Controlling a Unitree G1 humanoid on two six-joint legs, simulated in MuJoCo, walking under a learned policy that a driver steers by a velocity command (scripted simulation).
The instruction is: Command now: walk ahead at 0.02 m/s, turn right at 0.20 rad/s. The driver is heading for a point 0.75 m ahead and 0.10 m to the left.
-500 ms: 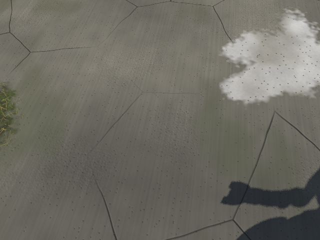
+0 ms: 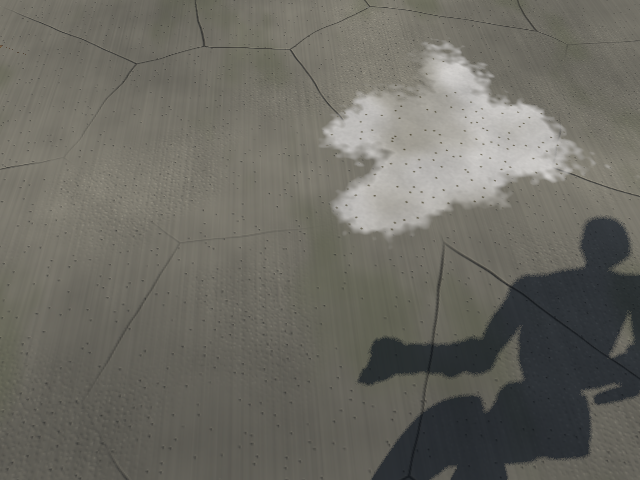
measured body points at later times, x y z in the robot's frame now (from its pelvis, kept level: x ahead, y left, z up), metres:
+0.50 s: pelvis +0.00 -0.02 +0.00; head +0.01 -0.02 +0.45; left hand +0.13 +0.22 -0.12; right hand +0.10 -0.29 -0.12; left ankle +0.03 +0.12 -0.74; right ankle -0.02 -0.14 -0.74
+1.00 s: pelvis +0.00 +0.02 -0.01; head +0.03 +0.05 +0.44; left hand +0.09 +0.32 -0.13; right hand +0.14 -0.25 -0.11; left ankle +0.01 +0.10 -0.74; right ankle -0.04 -0.14 -0.67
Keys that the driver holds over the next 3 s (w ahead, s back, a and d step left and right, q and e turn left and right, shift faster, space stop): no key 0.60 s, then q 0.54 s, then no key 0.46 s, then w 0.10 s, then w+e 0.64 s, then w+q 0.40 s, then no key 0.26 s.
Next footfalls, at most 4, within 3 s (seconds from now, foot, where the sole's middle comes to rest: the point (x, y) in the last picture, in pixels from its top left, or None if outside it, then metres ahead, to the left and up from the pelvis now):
0.20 right None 0.02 -0.14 -0.77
1.40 right None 0.09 -0.11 -0.77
2.22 right None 0.40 -0.05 -0.77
2.78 left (242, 372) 0.72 0.16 -0.77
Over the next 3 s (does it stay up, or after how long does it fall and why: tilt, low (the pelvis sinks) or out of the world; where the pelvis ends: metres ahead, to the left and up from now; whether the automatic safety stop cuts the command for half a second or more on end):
stays up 0.65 0.07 0.00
